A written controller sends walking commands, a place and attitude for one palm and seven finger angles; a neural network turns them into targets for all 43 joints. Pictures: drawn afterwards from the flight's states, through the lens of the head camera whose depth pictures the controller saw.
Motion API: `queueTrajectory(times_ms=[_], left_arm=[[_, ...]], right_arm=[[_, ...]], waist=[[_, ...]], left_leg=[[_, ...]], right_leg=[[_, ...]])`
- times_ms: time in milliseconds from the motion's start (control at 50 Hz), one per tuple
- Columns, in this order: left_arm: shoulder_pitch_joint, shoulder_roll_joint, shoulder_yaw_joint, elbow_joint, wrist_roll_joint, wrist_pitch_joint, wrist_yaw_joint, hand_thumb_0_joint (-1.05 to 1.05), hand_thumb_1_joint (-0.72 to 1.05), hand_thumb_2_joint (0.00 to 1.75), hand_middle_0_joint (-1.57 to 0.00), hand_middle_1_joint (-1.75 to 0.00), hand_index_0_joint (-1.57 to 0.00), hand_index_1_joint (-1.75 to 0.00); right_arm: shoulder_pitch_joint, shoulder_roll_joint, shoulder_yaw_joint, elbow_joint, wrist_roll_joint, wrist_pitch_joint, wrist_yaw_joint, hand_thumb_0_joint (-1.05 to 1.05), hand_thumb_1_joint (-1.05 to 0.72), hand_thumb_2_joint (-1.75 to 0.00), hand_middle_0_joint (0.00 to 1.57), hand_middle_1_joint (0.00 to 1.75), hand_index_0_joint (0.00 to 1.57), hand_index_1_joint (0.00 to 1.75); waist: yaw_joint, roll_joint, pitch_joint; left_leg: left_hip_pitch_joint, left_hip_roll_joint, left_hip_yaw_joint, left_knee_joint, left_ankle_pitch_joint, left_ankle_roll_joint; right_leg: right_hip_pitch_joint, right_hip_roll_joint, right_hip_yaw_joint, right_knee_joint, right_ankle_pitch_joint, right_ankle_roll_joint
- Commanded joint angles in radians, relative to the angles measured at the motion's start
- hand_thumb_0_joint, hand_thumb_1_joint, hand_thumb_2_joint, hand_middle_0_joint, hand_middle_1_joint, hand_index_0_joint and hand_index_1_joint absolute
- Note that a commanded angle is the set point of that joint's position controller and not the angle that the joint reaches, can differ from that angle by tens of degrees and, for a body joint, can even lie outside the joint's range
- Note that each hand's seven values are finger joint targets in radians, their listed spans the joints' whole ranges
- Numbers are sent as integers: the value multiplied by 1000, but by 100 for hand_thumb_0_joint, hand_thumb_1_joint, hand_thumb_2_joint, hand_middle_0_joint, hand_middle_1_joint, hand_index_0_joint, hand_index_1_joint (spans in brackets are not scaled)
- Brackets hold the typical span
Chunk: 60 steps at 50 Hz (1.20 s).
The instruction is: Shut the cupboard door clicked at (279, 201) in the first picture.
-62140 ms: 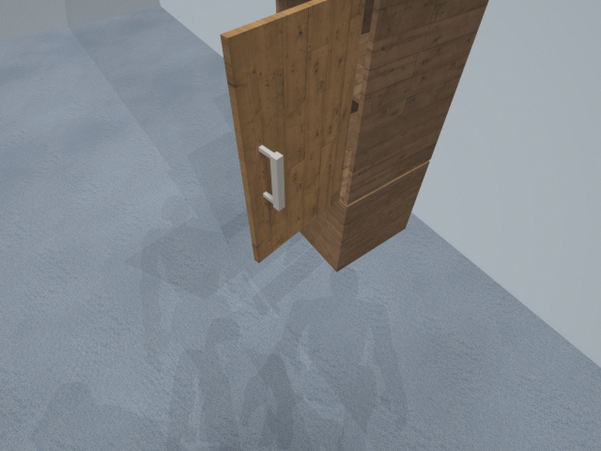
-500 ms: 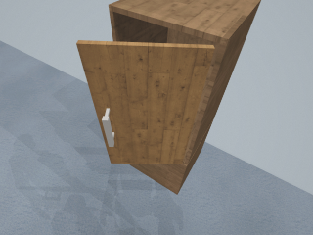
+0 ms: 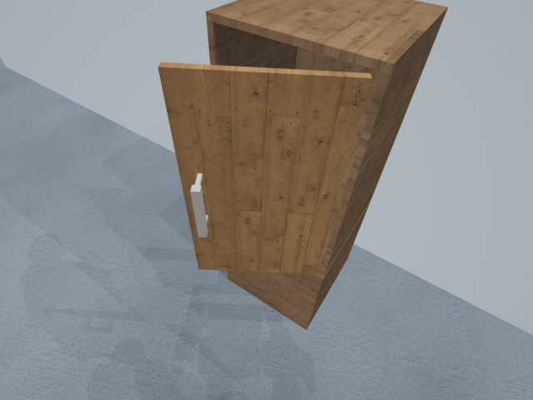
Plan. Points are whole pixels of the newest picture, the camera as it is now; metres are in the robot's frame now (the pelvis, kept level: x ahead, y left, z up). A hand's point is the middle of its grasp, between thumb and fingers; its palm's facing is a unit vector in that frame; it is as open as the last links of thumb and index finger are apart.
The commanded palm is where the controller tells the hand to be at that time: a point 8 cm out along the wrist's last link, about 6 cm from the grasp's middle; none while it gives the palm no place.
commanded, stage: come to a stop and stand still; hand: left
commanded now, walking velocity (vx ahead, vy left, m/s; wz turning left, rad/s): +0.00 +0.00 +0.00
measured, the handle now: (201, 206) +0.51 +0.16 -0.04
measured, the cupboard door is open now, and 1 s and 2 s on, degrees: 32 32 32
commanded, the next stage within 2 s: look again from close up in 0.68 s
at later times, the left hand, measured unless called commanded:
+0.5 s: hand out of the picture -0.04 +0.18 -0.18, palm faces +0.03 -0.99 -0.14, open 7.4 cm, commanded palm none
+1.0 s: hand out of the picture -0.01 +0.19 -0.17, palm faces +0.00 -0.99 -0.16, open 7.4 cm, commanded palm none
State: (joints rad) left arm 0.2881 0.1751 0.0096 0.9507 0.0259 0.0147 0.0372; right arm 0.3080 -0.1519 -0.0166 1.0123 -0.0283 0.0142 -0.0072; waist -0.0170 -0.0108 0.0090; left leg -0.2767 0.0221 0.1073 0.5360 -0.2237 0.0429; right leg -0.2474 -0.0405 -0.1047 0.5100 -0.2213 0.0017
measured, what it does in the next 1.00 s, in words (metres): stands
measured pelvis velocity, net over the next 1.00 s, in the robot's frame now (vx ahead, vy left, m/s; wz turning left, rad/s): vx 0.01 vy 0.03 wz -0.02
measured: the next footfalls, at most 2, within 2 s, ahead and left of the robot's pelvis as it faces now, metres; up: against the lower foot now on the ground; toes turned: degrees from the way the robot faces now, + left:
none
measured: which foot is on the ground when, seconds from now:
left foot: down 0.00-1.00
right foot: down 0.00-1.00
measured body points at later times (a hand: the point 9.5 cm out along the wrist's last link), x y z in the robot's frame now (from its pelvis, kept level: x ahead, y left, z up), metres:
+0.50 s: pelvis -0.01 +0.03 +0.00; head +0.00 +0.05 +0.45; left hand -0.04 +0.23 -0.16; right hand -0.01 -0.19 -0.15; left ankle +0.05 +0.09 -0.73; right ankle +0.03 -0.12 -0.73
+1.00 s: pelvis +0.01 +0.03 +0.01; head +0.02 +0.04 +0.46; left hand -0.01 +0.24 -0.16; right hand +0.00 -0.18 -0.15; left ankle +0.05 +0.09 -0.73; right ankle +0.03 -0.12 -0.73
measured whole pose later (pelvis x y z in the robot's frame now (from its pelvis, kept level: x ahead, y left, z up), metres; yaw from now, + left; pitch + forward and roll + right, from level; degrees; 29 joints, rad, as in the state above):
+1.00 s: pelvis +0.01 +0.03 +0.01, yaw -1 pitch -1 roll +0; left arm 0.34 0.12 0.00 1.09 0.03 0.00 0.05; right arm 0.28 -0.13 -0.03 1.13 -0.01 0.01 -0.01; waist -0.01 -0.01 0.04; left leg -0.22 -0.03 0.15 0.42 -0.18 0.09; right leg -0.22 -0.08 -0.06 0.42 -0.17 0.05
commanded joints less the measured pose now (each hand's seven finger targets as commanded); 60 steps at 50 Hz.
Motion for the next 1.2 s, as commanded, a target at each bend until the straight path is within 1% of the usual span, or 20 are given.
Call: queueTrajectory(times_ms=[0,40,100,140,260,300,340,400,460,540,620,700,780,860,900,940,960,1020,1120,1180], left_arm=[[78,77,16,-31,-4,-22,3,0,90,90,-20,-30,-20,-30],[84,73,14,-22,-2,-22,3,0,90,90,-20,-30,-20,-30],[103,62,12,-3,-2,-23,5,0,90,90,-20,-30,-20,-30],[118,57,10,11,-1,-25,6,0,90,90,-20,-30,-20,-30],[146,36,7,53,1,-28,9,0,90,90,-20,-30,-20,-30],[154,31,6,64,2,-28,10,0,90,90,-20,-30,-20,-30],[157,29,5,72,3,-28,11,0,90,90,-20,-30,-20,-30],[169,19,6,85,4,-26,11,0,90,90,-20,-30,-20,-30],[174,14,5,96,5,-26,11,0,90,90,-20,-30,-20,-30],[177,12,6,104,6,-24,11,0,90,90,-20,-30,-20,-30],[172,7,7,107,5,-26,11,0,90,90,-20,-30,-20,-30],[167,9,7,110,5,-25,11,0,90,90,-20,-30,-20,-30],[159,12,7,113,5,-26,11,0,90,90,-20,-30,-20,-30],[147,14,6,114,2,-30,12,0,90,90,-20,-30,-20,-30],[145,13,6,118,2,-30,12,0,90,90,-20,-30,-20,-30],[145,17,6,120,0,-31,12,0,90,90,-20,-30,-20,-30],[139,14,5,122,0,-32,13,0,90,90,-20,-30,-20,-30],[135,12,5,127,-1,-31,13,0,90,90,-20,-30,-20,-30],[132,11,4,132,-1,-30,13,0,90,90,-20,-30,-20,-30],[129,10,4,134,-1,-32,13,0,90,90,-20,-30,-20,-30]], right_arm=[[5,-108,-24,-50,6,-25,-7,0,-90,-90,20,30,20,30],[13,-106,-24,-40,8,-22,-7,0,-90,-90,20,30,20,30],[15,-104,-26,-25,10,-21,-7,0,-90,-90,20,30,20,30],[15,-99,-26,-14,12,-21,-6,0,-90,-90,20,30,20,30],[13,-86,-27,16,16,-20,-7,0,-90,-90,20,30,20,30],[13,-83,-28,25,16,-20,-8,0,-90,-90,20,30,20,30],[14,-83,-29,32,17,-20,-8,0,-90,-90,20,30,20,30],[9,-86,-30,37,17,-19,-8,0,-90,-90,20,30,20,30],[9,-86,-31,43,17,-21,-8,0,-90,-90,20,30,20,30],[7,-88,-31,51,18,-19,-8,0,-90,-90,20,30,20,30],[9,-84,-31,55,17,-20,-8,0,-90,-90,20,30,20,30],[5,-86,-31,61,17,-21,-8,0,-90,-90,20,30,20,30],[8,-85,-30,65,19,-21,-7,0,-90,-90,20,30,20,30],[15,-77,-27,75,19,-26,-8,0,-90,-90,20,30,20,30],[14,-76,-26,80,20,-27,-8,0,-90,-90,20,30,20,30],[15,-73,-25,85,21,-29,-9,0,-90,-90,20,30,20,30],[15,-72,-24,86,20,-29,-9,0,-90,-90,20,30,20,30],[15,-72,-21,94,20,-29,-10,0,-90,-90,20,30,20,30],[17,-69,-19,101,20,-29,-11,0,-90,-90,20,30,20,30],[18,-65,-19,104,21,-31,-12,0,-90,-90,20,30,20,30]], waist=[[19,43,55],[18,23,57],[15,12,64],[15,19,48],[14,28,60],[13,18,68],[14,19,78],[16,42,87],[20,33,81],[23,23,95],[19,27,87],[21,30,89],[20,11,95],[17,3,72],[16,15,75],[20,4,61],[16,6,63],[16,18,71],[17,15,82],[16,7,68]], left_leg=[[-68,93,-162,-205,-188,0],[-72,98,-165,-220,-210,1],[-69,96,-166,-223,-215,1],[-45,95,-163,-222,-193,2],[-38,96,-162,-234,-201,0],[-36,95,-162,-238,-203,-1],[-38,99,-171,-250,-216,0],[-55,105,-179,-276,-253,0],[-53,108,-184,-288,-247,2],[-60,109,-191,-301,-273,2],[-41,105,-185,-298,-242,0],[-37,109,-186,-310,-247,-2],[-38,104,-177,-304,-238,-3],[0,103,-164,-289,-162,-4],[10,104,-162,-292,-159,-6],[20,102,-157,-285,-129,-4],[24,100,-155,-284,-116,-6],[29,103,-157,-295,-123,-8],[32,102,-153,-298,-117,-10],[48,98,-143,-285,-75,-10]], right_leg=[[-17,-61,99,-125,-99,-24],[-12,-56,91,-128,-104,-18],[-24,-60,100,-134,-111,-16],[-22,-63,99,-139,-91,-15],[-30,-67,103,-147,-85,-10],[-35,-67,104,-147,-85,-9],[-39,-65,100,-147,-86,-7],[-30,-61,89,-138,-84,-3],[-14,-62,83,-129,-55,-1],[-15,-59,81,-132,-71,3],[-18,-65,88,-135,-53,0],[-12,-63,85,-130,-42,4],[-13,-67,96,-143,-51,3],[-3,-74,102,-147,-3,0],[-5,-76,100,-148,0,2],[11,-79,100,-150,21,1],[10,-79,104,-150,26,-1],[8,-79,101,-150,22,1],[10,-79,100,-152,27,3],[20,-84,102,-158,47,1]])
